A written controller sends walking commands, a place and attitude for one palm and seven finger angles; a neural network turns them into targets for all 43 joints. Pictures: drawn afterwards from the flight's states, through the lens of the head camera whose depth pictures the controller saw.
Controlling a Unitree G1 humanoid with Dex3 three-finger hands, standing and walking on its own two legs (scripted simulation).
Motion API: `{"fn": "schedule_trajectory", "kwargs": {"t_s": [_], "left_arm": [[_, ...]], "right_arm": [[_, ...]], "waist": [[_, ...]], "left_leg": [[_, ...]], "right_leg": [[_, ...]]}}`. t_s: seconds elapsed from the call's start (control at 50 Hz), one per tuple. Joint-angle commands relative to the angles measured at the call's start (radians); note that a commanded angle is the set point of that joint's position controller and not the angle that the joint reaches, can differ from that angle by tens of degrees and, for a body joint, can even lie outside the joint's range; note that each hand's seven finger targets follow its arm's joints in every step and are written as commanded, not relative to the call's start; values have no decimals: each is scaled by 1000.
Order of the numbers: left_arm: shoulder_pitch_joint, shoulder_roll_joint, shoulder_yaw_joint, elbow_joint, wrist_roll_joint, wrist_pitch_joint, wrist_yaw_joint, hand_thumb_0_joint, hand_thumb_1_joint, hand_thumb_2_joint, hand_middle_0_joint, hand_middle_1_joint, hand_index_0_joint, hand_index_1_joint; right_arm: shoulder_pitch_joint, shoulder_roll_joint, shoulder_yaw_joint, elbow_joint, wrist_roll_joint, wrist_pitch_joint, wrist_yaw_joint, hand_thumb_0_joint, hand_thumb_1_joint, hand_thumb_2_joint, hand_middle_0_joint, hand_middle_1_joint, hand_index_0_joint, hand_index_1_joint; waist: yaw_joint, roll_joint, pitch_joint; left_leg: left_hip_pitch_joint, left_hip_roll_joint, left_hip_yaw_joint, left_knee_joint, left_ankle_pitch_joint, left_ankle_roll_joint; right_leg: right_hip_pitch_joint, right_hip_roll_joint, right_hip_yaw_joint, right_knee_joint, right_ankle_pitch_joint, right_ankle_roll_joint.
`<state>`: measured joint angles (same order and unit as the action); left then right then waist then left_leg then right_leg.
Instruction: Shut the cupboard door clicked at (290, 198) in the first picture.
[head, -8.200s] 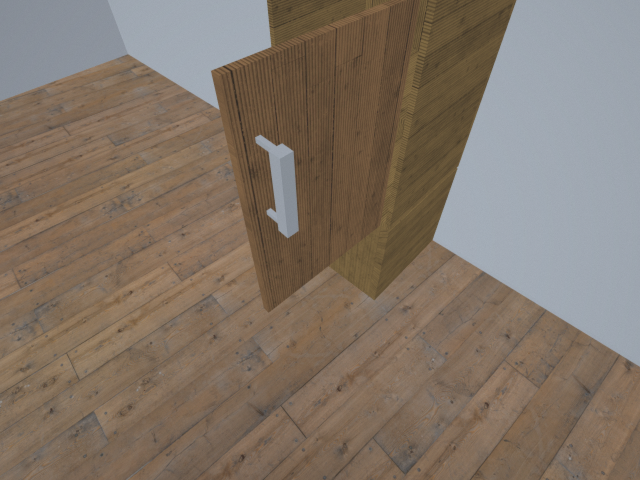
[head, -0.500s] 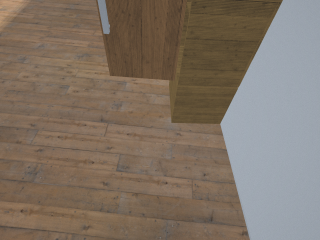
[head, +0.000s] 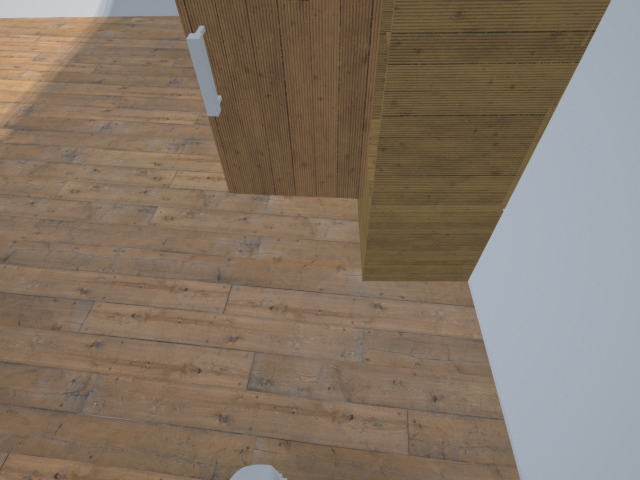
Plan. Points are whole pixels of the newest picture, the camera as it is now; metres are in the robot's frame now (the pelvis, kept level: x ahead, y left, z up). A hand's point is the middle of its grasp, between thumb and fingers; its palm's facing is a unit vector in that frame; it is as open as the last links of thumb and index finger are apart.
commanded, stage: take the last steps up to it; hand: left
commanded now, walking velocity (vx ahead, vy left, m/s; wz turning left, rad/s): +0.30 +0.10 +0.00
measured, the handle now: (207, 72) +0.89 +0.28 +0.05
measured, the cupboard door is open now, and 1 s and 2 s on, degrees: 86 86 86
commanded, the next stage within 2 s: come to a stop and stand still in 0.80 s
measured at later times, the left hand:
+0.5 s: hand (171, 416) +0.23 +0.25 -0.17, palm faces +0.00 -0.98 -0.19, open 7.3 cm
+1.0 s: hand (193, 349) +0.35 +0.25 -0.19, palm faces +0.01 -0.99 -0.16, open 7.3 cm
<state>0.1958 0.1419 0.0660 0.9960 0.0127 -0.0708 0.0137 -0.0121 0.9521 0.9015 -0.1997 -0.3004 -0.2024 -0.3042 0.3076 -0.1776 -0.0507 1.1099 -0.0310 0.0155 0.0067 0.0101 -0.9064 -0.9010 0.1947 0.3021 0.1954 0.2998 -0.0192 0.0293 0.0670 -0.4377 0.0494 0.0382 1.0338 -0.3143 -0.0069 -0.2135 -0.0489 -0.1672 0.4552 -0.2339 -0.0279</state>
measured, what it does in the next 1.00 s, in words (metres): walks ahead: left foot, then right foot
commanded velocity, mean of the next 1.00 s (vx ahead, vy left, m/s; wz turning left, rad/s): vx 0.18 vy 0.03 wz -0.02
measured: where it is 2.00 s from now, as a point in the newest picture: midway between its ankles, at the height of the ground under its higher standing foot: (315, 431)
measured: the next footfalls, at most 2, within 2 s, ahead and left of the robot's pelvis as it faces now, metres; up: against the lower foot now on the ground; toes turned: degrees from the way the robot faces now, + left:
left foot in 0.24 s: +0.22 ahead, +0.18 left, +0.00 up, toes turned +6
right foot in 0.62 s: +0.32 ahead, -0.05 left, +0.00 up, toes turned -12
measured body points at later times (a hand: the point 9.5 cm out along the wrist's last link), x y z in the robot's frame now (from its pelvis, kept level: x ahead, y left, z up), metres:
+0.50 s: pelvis +0.18 +0.07 +0.00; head +0.21 +0.06 +0.45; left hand +0.23 +0.30 -0.15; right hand +0.19 -0.17 -0.16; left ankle +0.18 +0.17 -0.74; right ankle +0.22 -0.04 -0.70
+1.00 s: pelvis +0.36 +0.08 -0.01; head +0.39 +0.09 +0.44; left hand +0.35 +0.30 -0.17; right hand +0.41 -0.16 -0.16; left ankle +0.43 +0.19 -0.74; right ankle +0.28 -0.04 -0.74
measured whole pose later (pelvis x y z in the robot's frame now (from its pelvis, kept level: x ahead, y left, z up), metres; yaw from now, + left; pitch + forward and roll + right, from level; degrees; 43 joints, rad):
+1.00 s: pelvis +0.36 +0.08 -0.01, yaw -3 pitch +0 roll -1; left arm 0.31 0.16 0.03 1.13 0.01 -0.04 0.01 0.00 0.93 0.90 -0.20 -0.30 -0.20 -0.30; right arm 0.18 -0.18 -0.03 1.07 -0.03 -0.04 -0.01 0.01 -0.92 -0.90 0.19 0.30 0.19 0.30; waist 0.02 -0.01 0.06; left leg -0.34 0.06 0.09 0.52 -0.11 0.01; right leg -0.10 -0.05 -0.14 0.50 -0.38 0.03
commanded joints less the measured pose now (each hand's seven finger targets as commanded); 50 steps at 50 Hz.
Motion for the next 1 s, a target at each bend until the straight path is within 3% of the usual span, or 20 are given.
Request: {"fn": "schedule_trajectory", "kwargs": {"t_s": [0.0, 0.12, 0.18, 0.2, 0.22, 0.24, 0.34, 0.48, 0.54, 0.56, 0.6, 0.62, 0.68, 0.72, 0.84, 0.9, 0.92, 0.94, 0.96, 0.98], "left_arm": [[129, 137, 20, 17, 12, -16, -4, 0, 900, 900, -200, -300, -200, -300], [151, 192, 23, 65, 15, -4, -13, 0, 900, 900, -200, -300, -200, -300], [132, 184, 26, 67, 12, 11, -14, 0, 900, 900, -200, -300, -200, -300], [130, 148, 19, 53, 10, 15, -17, 0, 900, 900, -200, -300, -200, -300], [128, 92, 7, 21, 2, 15, -23, 0, 900, 900, -200, -300, -200, -300], [63, 93, -1, -16, 8, 9, -20, 0, 900, 900, -200, -300, -200, -300], [65, 69, 0, 16, 15, 35, -35, 0, 900, 900, -200, -300, -200, -300], [2, 61, -3, -23, 15, 43, -39, 0, 900, 900, -200, -300, -200, -300], [51, 90, 7, -9, 17, 40, -38, 0, 900, 900, -200, -300, -200, -300], [109, 122, 15, 11, 18, 35, -33, 0, 900, 900, -200, -300, -200, -300], [279, 280, 47, 51, 14, 22, -19, 0, 900, 900, -200, -300, -200, -300], [282, 257, 42, 52, 4, 15, -9, 0, 900, 900, -200, -300, -200, -300], [123, 157, 19, 9, 0, 8, 4, 0, 900, 900, -200, -300, -200, -300], [96, 139, 10, 10, 4, -6, 1, 0, 900, 900, -200, -300, -200, -300], [129, 170, 12, 64, 5, -6, -6, 0, 900, 900, -200, -300, -200, -300], [100, 157, 4, 78, 2, 9, 0, 0, 900, 900, -200, -300, -200, -300], [109, 133, -6, 79, 0, 15, 4, 0, 900, 900, -200, -300, -200, -300], [145, 99, -21, 79, -4, 21, 12, 0, 900, 900, -200, -300, -200, -300], [172, 65, -35, 80, -8, 33, 24, 0, 900, 900, -200, -300, -200, -300], [180, 65, -40, 83, -3, 51, 29, 0, 900, 900, -200, -300, -200, -300]], "right_arm": [[-17, 1, -6, -85, 3, -25, 23, 0, -900, -900, 200, 300, 200, 300], [-135, -26, -6, -146, 6, -47, 36, 0, -900, -900, 200, 300, 200, 300], [-26, -80, -15, -113, 4, -61, 25, 0, -900, -900, 200, 300, 200, 300], [95, -155, -33, -80, -3, -70, 12, 0, -900, -900, 200, 300, 200, 300], [219, -258, -59, -59, -15, -71, -5, 0, -900, -900, 200, 300, 200, 300], [258, -267, -55, -51, -12, -62, -17, 0, -900, -900, 200, 300, 200, 300], [28, -123, -10, -102, -2, -84, -29, 0, -900, -900, 200, 300, 200, 300], [22, -133, -18, -80, -4, -73, -17, 0, -900, -900, 200, 300, 200, 300], [4, -129, -12, -72, -1, -63, -15, 0, -900, -900, 200, 300, 200, 300], [-7, -114, -7, -72, 5, -64, -13, 0, -900, -900, 200, 300, 200, 300], [-3, -63, 2, -110, 13, -63, -1, 0, -900, -900, 200, 300, 200, 300], [-52, -109, -8, -109, 9, -57, -4, 0, -900, -900, 200, 300, 200, 300], [-61, -64, -9, -81, 9, -48, -2, 0, -900, -900, 200, 300, 200, 300], [-10, -25, 1, -62, 8, -39, 2, 0, -900, -900, 200, 300, 200, 300], [-66, 2, 9, -83, 12, -47, 13, 0, -900, -900, 200, 300, 200, 300], [-31, -18, 13, -63, 9, -60, 4, 0, -900, -900, 200, 300, 200, 300], [17, -53, 12, -43, 7, -69, -4, 0, -900, -900, 200, 300, 200, 300], [64, -115, 5, -33, 3, -73, -17, 0, -900, -900, 200, 300, 200, 300], [66, -161, -1, -32, 8, -60, -30, 0, -900, -900, 200, 300, 200, 300], [34, -162, 2, -38, 10, -49, -39, 0, -900, -900, 200, 300, 200, 300]], "waist": [[32, -105, -29], [57, -194, 4], [-11, -85, -18], [-69, 83, -76], [-105, 290, -143], [-119, 208, -140], [4, 103, -31], [20, 66, -8], [61, 19, -13], [88, -32, -16], [144, -368, -59], [150, -327, -47], [60, -123, -32], [26, -134, -63], [49, -163, -61], [8, -156, -36], [-5, -64, -79], [-10, 58, -148], [-3, 115, -159], [6, 90, -115]], "left_leg": [[-63, 55, 19, -198, 76, -30], [21, 12, 69, -434, 88, -22], [311, -21, 107, -575, 106, -12], [481, 86, -20, -623, 55, 31], [610, 312, -335, -724, 28, 133], [587, 382, -421, -769, 45, 205], [286, 278, -171, -855, 68, 163], [235, 228, -57, -857, 27, 171], [177, 181, -12, -750, -26, 126], [115, 123, 35, -646, -35, 90], [-198, -49, 149, -167, -285, 9], [-213, -3, 25, 5, -275, 12], [-165, 66, -39, 23, -62, -13], [-80, 63, -2, -89, -18, -31], [16, 4, 75, -391, 58, -39], [199, -20, 86, -575, 197, -28], [317, 20, 45, -616, 390, -15], [439, 151, -76, -573, 713, 42], [416, 267, -151, -570, 881, 112], [351, 293, -153, -598, 912, 140]], "right_leg": [[55, -267, 187, -298, 83, -108], [76, -267, 161, -238, 55, -86], [-72, -205, 110, -79, -5, -44], [-179, -131, 47, 154, -28, -13], [-364, -5, -33, 456, -306, 31], [-444, 0, 67, 659, -365, 8], [-394, -99, 138, 689, -126, 16], [-180, -46, 63, 255, -61, 20], [10, -12, 41, 101, 3, 18], [121, -26, 78, 35, -4, 5], [373, -378, 585, -228, -140, -169], [292, -401, 648, -272, -139, -208], [152, -317, 380, -261, 74, -167], [117, -265, 230, -244, 261, -138], [148, -223, 158, -188, 359, -116], [52, -177, 121, -93, 320, -64], [18, -130, 93, 8, 332, -25], [-55, -76, 57, 101, 175, 18], [-46, -34, 56, 116, -115, 44], [-28, -18, 73, 165, -253, 50]]}}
